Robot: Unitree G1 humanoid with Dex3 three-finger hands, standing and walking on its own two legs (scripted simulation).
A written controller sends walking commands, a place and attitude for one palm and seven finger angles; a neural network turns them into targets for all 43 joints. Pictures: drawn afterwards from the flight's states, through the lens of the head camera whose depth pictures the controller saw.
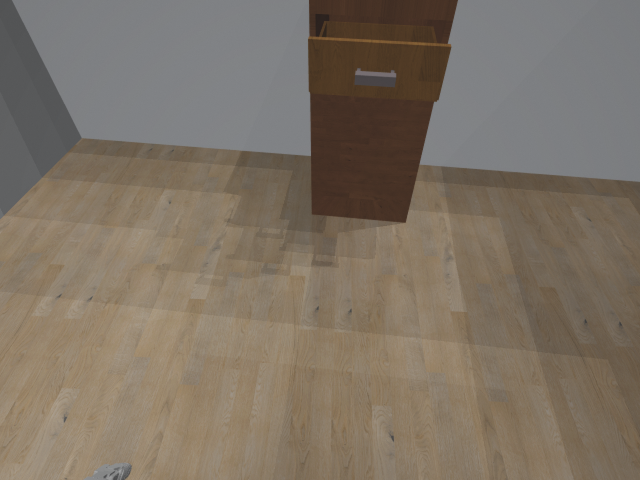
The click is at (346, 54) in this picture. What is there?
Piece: drawer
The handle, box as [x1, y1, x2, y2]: [354, 68, 395, 86]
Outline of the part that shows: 355,72 354,84 394,86 395,73 393,70 391,70 390,73 361,71 360,68 357,68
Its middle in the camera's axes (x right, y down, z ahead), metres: +0.15 -0.46 +1.08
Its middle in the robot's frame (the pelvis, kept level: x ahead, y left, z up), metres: +1.13 -0.09 +0.00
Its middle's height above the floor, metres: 0.77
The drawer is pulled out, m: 0.20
